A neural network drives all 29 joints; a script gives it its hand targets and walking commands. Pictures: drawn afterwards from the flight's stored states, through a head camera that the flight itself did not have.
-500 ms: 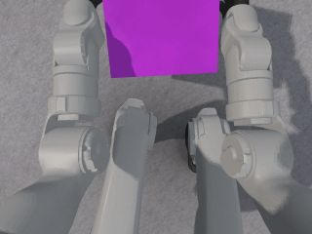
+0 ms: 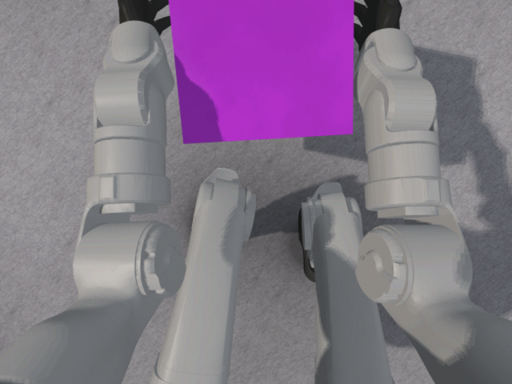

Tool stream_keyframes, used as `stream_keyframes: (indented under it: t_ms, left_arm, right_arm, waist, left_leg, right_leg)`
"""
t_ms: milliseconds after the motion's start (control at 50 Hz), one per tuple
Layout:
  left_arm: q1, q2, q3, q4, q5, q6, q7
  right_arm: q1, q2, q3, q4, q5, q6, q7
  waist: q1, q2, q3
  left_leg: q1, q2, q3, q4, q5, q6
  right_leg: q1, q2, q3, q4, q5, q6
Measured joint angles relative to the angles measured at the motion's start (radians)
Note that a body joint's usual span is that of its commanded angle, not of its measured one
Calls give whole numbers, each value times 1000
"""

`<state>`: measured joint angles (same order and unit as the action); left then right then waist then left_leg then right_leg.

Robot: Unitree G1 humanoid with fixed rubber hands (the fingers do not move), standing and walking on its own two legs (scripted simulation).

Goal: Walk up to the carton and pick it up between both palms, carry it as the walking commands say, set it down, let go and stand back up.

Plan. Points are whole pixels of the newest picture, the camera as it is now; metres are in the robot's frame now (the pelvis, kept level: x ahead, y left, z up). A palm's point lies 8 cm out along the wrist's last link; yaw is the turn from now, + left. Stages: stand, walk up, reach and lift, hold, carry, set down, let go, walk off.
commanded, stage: reach and lift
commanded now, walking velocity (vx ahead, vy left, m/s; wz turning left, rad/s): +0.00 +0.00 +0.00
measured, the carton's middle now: (259, 37) +0.53 +0.06 -0.16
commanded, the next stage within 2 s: none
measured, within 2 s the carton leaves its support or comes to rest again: neither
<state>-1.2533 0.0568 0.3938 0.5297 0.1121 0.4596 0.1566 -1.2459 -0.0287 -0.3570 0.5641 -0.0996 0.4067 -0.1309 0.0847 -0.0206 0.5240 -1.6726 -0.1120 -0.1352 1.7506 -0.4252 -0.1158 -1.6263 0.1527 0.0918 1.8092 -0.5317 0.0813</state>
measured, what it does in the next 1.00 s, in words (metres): rises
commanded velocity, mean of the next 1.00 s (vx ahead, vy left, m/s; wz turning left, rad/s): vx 0.00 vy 0.00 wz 0.00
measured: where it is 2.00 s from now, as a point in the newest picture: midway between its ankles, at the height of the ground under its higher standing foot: (262, 244)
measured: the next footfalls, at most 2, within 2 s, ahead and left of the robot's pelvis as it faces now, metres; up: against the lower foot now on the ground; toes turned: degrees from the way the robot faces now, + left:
none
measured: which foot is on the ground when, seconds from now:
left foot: down 0.00-1.00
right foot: down 0.00-1.00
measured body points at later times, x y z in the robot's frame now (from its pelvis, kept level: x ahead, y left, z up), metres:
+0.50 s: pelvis +0.00 +0.00 +0.05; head +0.30 +0.02 +0.38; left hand +0.50 +0.19 -0.03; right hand +0.53 -0.08 -0.03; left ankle +0.17 +0.14 -0.47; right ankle +0.14 -0.13 -0.47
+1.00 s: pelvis +0.01 -0.01 +0.11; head +0.28 +0.02 +0.46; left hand +0.49 +0.18 +0.05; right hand +0.51 -0.09 +0.04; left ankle +0.17 +0.14 -0.47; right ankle +0.14 -0.13 -0.47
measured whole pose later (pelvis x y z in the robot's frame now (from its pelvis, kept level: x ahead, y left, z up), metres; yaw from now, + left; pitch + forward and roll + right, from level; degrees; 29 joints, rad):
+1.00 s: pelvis +0.01 -0.01 +0.11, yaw +0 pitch +10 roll +1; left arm -1.02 -0.02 0.36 0.46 0.13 0.45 0.15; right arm -1.02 0.02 -0.31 0.52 -0.09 0.39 -0.12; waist 0.08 -0.03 0.52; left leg -1.16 -0.10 -0.15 1.36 -0.38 -0.10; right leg -1.13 0.14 0.13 1.42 -0.47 0.05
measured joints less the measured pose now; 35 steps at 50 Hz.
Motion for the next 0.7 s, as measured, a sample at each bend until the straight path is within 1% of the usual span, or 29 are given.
stream_keyframes:
  t_ms: [180,400,700]
  left_arm:
    - [36,-13,10,-7,6,-3,-3]
    - [89,-26,-2,-34,3,2,-1]
    - [140,-48,-1,-31,18,-3,-3]
  right_arm:
    - [20,7,7,14,-2,-5,1]
    - [71,21,15,-6,2,-3,3]
    - [127,32,22,-1,0,-9,6]
  waist:
    - [-2,-9,-1]
    - [-3,0,-1]
    - [-2,-6,-2]
  left_leg:
    - [88,3,3,-65,4,2]
    - [186,0,-10,-135,13,1]
    - [354,7,-9,-266,32,6]
  right_leg:
    - [83,2,13,-61,9,-5]
    - [181,-2,10,-133,19,-12]
    - [343,-4,28,-260,44,-22]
